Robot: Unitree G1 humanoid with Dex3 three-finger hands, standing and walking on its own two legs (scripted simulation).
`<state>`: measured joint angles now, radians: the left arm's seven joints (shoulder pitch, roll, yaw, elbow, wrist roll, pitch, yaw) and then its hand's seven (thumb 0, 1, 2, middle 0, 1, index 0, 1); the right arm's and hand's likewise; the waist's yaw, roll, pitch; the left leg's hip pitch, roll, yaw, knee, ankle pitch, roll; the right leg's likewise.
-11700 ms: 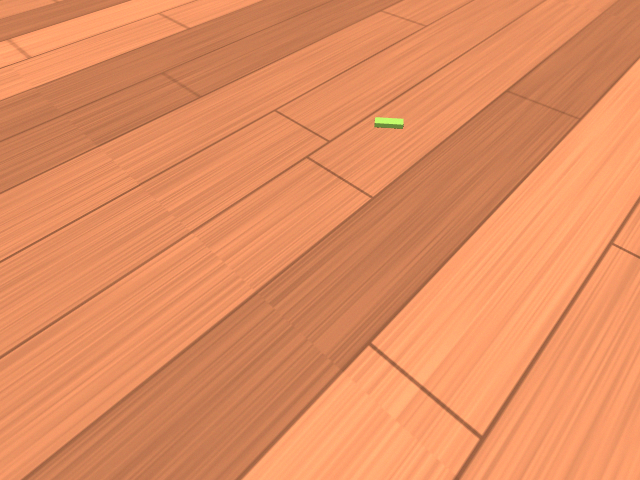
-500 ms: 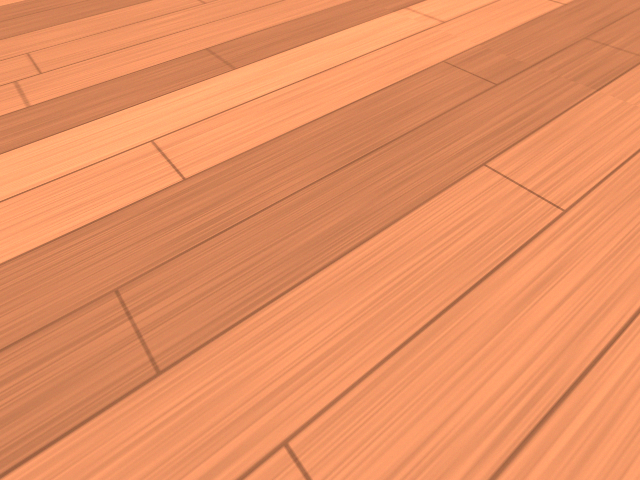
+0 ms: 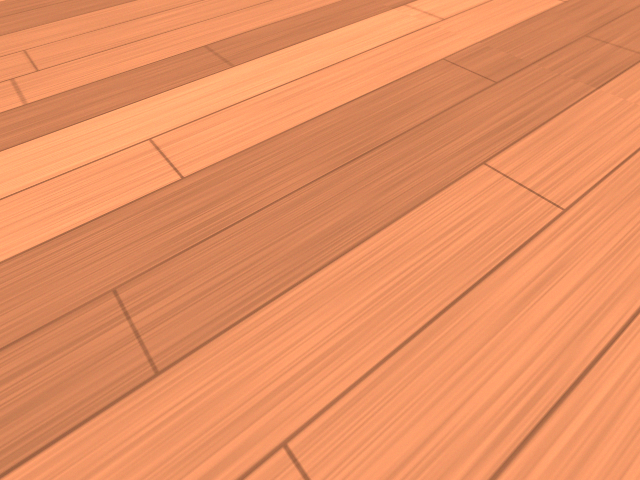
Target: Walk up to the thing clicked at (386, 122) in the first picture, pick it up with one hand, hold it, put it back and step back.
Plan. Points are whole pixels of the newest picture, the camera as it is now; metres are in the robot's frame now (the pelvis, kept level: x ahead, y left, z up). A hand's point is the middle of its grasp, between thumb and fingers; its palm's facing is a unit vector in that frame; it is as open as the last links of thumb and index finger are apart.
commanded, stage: stand
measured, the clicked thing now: out of the picture +0.11 -0.45 -0.77
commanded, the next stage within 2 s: walk up in 1.16 s
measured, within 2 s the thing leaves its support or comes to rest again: neither
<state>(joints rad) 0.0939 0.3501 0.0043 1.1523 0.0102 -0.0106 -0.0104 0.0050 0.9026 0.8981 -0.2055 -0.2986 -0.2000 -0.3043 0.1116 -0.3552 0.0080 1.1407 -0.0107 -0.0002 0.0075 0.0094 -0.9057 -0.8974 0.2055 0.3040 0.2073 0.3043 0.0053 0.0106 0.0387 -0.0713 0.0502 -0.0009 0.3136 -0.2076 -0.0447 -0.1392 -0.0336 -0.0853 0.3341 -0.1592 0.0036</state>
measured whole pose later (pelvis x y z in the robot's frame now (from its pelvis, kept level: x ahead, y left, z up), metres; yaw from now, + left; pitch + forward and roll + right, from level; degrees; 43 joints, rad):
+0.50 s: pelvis +0.00 +0.00 +0.00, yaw +0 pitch -2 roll +0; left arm 0.10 0.35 0.01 1.15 0.01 -0.01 -0.01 0.00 0.90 0.90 -0.21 -0.30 -0.20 -0.30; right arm 0.11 -0.36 0.01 1.13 -0.01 0.00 0.01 0.01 -0.91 -0.90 0.21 0.30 0.21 0.30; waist 0.01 0.01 0.04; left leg -0.06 0.05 0.01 0.30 -0.21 -0.04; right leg -0.13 -0.03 -0.08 0.33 -0.16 0.01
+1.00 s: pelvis +0.01 +0.00 +0.00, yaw +0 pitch -2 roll +0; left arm 0.10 0.35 0.00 1.14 0.01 -0.01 -0.01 0.00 0.90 0.90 -0.21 -0.30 -0.20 -0.30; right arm 0.11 -0.36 0.01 1.13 -0.01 0.00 0.01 0.01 -0.91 -0.90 0.21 0.30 0.21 0.30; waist 0.01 0.01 0.04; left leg -0.06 0.05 0.01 0.30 -0.22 -0.04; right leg -0.13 -0.03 -0.08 0.33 -0.17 0.01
